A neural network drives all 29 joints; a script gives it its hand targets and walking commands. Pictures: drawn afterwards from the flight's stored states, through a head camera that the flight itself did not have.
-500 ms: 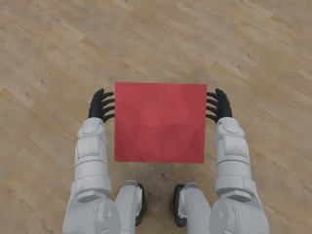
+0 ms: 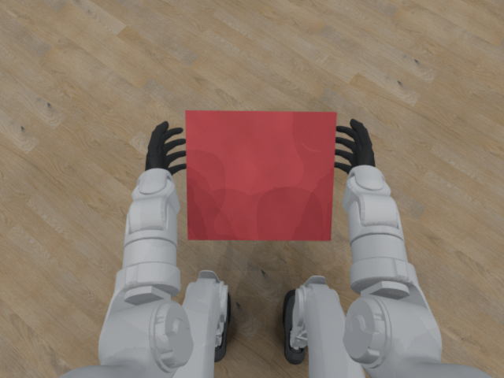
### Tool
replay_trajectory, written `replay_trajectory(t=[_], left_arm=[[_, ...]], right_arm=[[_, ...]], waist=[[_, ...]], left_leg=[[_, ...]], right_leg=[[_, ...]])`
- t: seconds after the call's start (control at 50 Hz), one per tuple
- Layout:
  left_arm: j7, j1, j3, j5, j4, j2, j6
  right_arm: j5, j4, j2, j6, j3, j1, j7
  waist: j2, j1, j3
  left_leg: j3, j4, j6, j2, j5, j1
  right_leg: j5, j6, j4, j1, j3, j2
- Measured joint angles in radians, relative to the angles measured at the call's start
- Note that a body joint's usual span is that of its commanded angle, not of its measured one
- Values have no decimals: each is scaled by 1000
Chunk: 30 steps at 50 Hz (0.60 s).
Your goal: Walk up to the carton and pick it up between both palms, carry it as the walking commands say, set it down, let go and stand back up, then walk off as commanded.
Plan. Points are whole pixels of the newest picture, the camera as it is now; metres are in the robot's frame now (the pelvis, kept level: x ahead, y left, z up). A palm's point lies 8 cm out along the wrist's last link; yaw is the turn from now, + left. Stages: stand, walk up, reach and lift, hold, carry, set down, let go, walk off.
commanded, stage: set down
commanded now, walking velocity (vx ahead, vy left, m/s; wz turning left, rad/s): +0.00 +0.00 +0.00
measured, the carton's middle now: (258, 173) +0.45 +0.02 -0.15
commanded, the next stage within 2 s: none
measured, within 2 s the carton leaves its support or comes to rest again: neither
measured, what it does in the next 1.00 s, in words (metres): lowers itself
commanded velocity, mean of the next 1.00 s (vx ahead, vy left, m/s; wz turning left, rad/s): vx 0.00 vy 0.00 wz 0.00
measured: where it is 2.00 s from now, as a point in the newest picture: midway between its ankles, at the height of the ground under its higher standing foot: (255, 338)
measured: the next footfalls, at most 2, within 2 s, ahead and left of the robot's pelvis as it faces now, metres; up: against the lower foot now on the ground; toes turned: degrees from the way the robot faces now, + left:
none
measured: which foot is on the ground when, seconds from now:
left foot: down 0.00-1.00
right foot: down 0.00-1.00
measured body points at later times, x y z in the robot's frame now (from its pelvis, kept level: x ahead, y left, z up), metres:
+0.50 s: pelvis -0.02 +0.00 -0.07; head +0.24 +0.00 +0.30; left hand +0.45 +0.19 -0.15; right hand +0.48 -0.14 -0.15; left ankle +0.08 +0.12 -0.56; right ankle +0.09 -0.11 -0.56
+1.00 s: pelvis -0.03 +0.00 -0.14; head +0.27 +0.00 +0.19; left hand +0.47 +0.20 -0.24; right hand +0.50 -0.13 -0.24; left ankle +0.08 +0.12 -0.56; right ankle +0.09 -0.11 -0.56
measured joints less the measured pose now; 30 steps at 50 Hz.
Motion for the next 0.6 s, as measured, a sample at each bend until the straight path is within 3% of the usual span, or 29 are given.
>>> replay_trajectory(t=[0.14, 0.32, 0.6], left_arm=[[-34, -53, 8, -10, 39, 28, 4], [-39, -135, 34, -1, 63, 47, 5], [-12, -206, 22, -44, 62, 78, -17]], right_arm=[[12, 59, -42, -2, -4, -64, 15], [-2, 100, -82, 0, -23, -155, 71], [30, 90, -105, -8, 11, -226, 33]], waist=[[2, 5, 2], [9, -8, 37], [9, 1, 78]], left_leg=[[3, 72, 2, -3, -11, -77], [-8, 144, -4, -24, -10, -170], [-13, 274, -12, -26, -33, -337]], right_leg=[[-12, 2, 73, -78, 5, -1], [-25, 10, 158, -168, 25, 19], [-49, 6, 289, -336, 21, 22]])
